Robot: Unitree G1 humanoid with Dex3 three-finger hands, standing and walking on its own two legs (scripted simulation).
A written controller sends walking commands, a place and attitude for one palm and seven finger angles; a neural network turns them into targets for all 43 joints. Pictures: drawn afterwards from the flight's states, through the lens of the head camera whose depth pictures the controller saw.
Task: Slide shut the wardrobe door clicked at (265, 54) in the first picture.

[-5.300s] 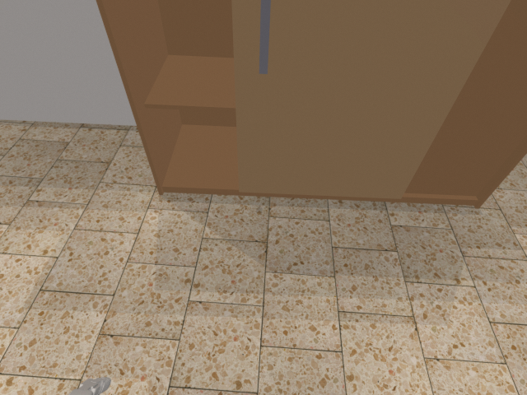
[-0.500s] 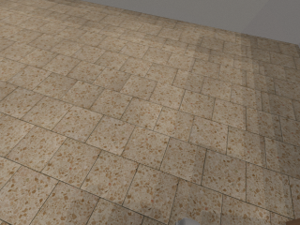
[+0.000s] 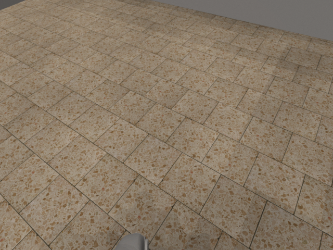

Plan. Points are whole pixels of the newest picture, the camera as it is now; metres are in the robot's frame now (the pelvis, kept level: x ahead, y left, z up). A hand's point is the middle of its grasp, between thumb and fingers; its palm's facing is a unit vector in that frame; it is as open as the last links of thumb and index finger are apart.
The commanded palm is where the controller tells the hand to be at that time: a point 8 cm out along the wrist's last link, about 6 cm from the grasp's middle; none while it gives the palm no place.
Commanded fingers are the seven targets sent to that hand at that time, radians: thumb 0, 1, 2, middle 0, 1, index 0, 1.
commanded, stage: turn to face it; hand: right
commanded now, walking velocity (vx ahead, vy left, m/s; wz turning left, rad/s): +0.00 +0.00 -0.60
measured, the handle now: out of the picture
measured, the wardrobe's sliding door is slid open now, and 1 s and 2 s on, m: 0.39 0.39 0.39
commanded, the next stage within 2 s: none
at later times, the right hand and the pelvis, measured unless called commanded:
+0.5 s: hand out of the picture +0.11 -0.22 -0.20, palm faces +0.25 +0.95 -0.18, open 7.3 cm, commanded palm none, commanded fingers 0.00 -0.90 -0.90 0.20 0.30 0.20 0.30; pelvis +0.05 -0.02 -0.03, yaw -14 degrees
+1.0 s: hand out of the picture +0.06 -0.20 -0.15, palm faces +0.51 +0.81 -0.30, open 7.4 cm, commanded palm none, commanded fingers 0.00 -0.90 -0.90 0.20 0.30 0.20 0.30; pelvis +0.07 +0.03 -0.01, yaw -31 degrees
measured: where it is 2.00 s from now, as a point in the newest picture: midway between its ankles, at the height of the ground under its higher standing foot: outside the picture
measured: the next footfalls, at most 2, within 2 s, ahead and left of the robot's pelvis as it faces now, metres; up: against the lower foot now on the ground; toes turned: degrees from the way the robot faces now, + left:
left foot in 0.14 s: +0.12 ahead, +0.14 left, +0.00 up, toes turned +5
right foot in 0.48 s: +0.09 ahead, -0.13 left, +0.00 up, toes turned -21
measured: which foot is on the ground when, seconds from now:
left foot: up 0.00-0.12, down 0.14-0.46, up 0.48-0.90, down 0.92-1.00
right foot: down 0.00-0.16, up 0.18-0.46, down 0.48-0.92, up 0.94-1.00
